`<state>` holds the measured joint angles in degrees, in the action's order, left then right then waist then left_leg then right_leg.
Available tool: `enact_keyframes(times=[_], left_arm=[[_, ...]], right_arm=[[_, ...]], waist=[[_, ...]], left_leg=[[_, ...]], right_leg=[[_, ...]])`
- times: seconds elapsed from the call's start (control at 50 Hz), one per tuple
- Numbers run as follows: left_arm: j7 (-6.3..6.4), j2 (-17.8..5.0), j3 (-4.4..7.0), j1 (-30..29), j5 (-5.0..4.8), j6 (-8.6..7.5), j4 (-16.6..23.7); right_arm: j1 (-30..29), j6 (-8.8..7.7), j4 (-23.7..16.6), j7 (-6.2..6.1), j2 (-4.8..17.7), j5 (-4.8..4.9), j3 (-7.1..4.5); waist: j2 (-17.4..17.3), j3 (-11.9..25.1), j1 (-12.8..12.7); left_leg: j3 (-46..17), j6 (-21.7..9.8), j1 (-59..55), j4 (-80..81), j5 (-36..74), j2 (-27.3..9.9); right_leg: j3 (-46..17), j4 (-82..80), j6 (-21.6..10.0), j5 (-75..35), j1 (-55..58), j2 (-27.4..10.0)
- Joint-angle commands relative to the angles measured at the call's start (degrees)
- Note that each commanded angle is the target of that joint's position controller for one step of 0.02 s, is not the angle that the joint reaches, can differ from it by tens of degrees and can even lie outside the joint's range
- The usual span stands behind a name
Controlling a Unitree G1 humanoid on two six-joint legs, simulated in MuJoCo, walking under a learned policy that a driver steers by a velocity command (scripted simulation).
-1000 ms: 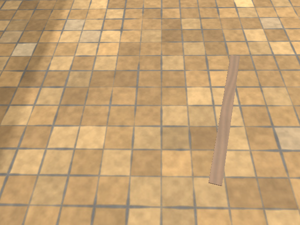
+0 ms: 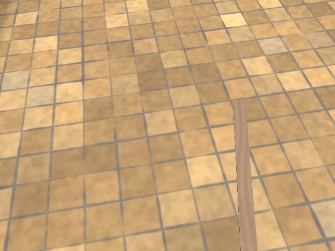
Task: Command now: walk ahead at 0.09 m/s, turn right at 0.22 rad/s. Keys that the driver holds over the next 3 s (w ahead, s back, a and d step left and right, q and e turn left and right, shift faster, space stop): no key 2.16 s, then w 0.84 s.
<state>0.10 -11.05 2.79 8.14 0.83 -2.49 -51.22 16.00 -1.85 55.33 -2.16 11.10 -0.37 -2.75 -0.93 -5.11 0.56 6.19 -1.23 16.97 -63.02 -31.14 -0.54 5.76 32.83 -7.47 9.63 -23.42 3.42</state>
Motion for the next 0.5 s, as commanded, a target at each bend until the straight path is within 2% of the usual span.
enact_keyframes(times=[0.02,0.04,0.06,0.1,0.18,0.24,0.28,0.32,0.34,0.36,0.38,0.4,0.42,0.44,0.46,0.5], left_arm=[[1.28,-5.13,0.85,5.38,-0.66,0.88,1.09],[1.62,-4.29,0.47,4.29,-0.49,0.98,1.09],[1.65,-4.34,0.32,4.07,-0.04,0.90,0.97],[1.34,-5.40,0.36,4.20,0.50,0.40,0.58],[1.00,-6.24,0.21,4.15,0.77,0.76,-0.26],[1.09,-6.96,0.35,4.09,0.76,1.79,-0.93],[1.31,-7.11,0.40,4.02,0.50,2.42,-1.54],[1.55,-6.78,0.38,4.21,-0.25,2.98,-2.43],[1.50,-5.79,0.24,5.61,-0.42,3.02,-3.08],[1.32,-4.30,-0.04,7.15,-0.96,2.96,-3.29],[0.98,-3.12,-0.18,5.81,-1.48,2.81,-3.31],[0.69,-3.15,-0.38,5.46,-0.79,2.55,-3.99],[0.56,-3.28,-0.40,6.33,-0.31,2.31,-4.78],[0.51,-4.09,-0.33,7.17,-0.16,2.08,-5.56],[0.47,-4.69,-0.26,7.59,-0.02,1.90,-6.20],[0.61,-4.08,-0.62,7.94,-0.24,1.62,-7.35]], right_arm=[[1.66,1.00,-2.88,0.16,4.95,-1.21,-1.09],[2.92,1.76,-2.45,0.25,4.79,-1.61,-1.12],[4.56,2.51,-1.56,0.33,4.04,-1.64,-1.02],[6.29,3.36,-0.57,0.33,2.63,-1.10,-0.71],[2.98,4.49,-0.65,-0.24,2.96,-0.87,-0.60],[1.73,4.58,-0.44,-0.26,3.36,-0.52,-0.56],[3.30,4.15,0.68,-0.21,2.77,-0.35,-0.34],[6.88,3.44,2.63,-0.25,1.44,-0.58,0.16],[7.46,2.82,2.88,-0.32,2.44,-1.15,0.22],[7.31,2.13,2.54,-0.39,4.79,-1.61,0.08],[3.83,1.60,2.65,-0.07,3.98,-0.66,0.54],[1.27,0.82,2.25,0.15,2.41,-0.63,1.15],[0.37,0.23,2.37,0.18,2.94,-0.53,1.11],[0.71,0.00,2.60,0.09,3.78,-0.35,0.92],[1.73,-0.14,3.07,-0.05,3.52,-0.22,1.05],[4.11,-0.01,4.02,-0.08,2.78,-0.19,1.20]], waist=[[2.14,7.72,-1.23],[2.83,7.07,0.11],[2.87,7.92,0.75],[3.17,9.62,1.46],[6.62,8.78,0.23],[7.74,7.25,-0.58],[6.72,6.24,-0.27],[4.60,4.77,1.08],[2.52,3.36,0.57],[-1.07,3.16,-0.87],[-6.13,0.17,-2.60],[-6.28,0.28,-3.31],[-6.32,0.84,-3.79],[-5.50,1.69,-3.87],[-4.14,1.81,-3.56],[-1.56,1.50,-2.56]], left_leg=[[-7.06,0.94,10.25,-5.50,2.70,-2.62],[-7.01,1.14,7.07,-2.14,4.87,-2.98],[-6.50,1.18,4.31,-0.21,6.26,-2.24],[-6.14,1.36,1.88,4.55,6.95,-1.47],[-5.84,1.39,0.39,16.00,7.56,-1.32],[-5.27,1.05,-1.32,22.13,7.46,-0.56],[-4.60,0.39,-3.87,27.67,8.77,-0.09],[-4.32,-0.98,-9.75,39.32,15.82,-0.15],[-7.94,-1.85,-11.19,44.12,16.74,-2.96],[-14.91,-3.29,-9.48,47.59,11.30,-8.21],[-17.80,-3.97,1.38,50.76,4.47,-9.85],[-17.63,-2.73,5.81,53.09,2.89,-9.61],[-16.19,-1.46,6.75,53.20,4.14,-8.52],[-14.86,-0.84,5.71,52.78,5.89,-7.33],[-13.93,-0.78,4.14,51.84,7.84,-6.66],[-12.66,-1.32,0.42,49.76,10.91,-5.77]], right_leg=[[-20.24,-15.45,-11.51,-32.80,13.54,-19.87],[-17.11,-16.62,-9.59,-30.39,10.14,-17.59],[-15.17,-16.89,-8.43,-29.65,8.65,-16.35],[-13.43,-17.22,-7.20,-27.41,8.70,-14.97],[-14.24,-20.40,-4.99,-5.69,8.12,-13.76],[-16.80,-22.89,-4.22,9.58,6.96,-14.00],[-17.96,-23.22,-3.46,13.51,6.12,-14.35],[-17.59,-22.62,-0.58,17.18,3.42,-13.41],[-17.11,-21.64,2.06,17.33,2.01,-12.17],[-14.58,-19.17,4.25,14.23,2.14,-9.35],[-9.76,-16.67,5.10,5.73,8.84,-5.18],[-9.58,-14.56,5.08,0.18,15.32,-5.45],[-9.87,-14.03,4.84,-1.86,18.41,-6.00],[-10.27,-13.90,4.58,-2.25,19.39,-6.59],[-10.87,-14.11,4.22,-1.94,18.75,-7.12],[-11.57,-15.17,3.95,-0.44,15.55,-7.64]])
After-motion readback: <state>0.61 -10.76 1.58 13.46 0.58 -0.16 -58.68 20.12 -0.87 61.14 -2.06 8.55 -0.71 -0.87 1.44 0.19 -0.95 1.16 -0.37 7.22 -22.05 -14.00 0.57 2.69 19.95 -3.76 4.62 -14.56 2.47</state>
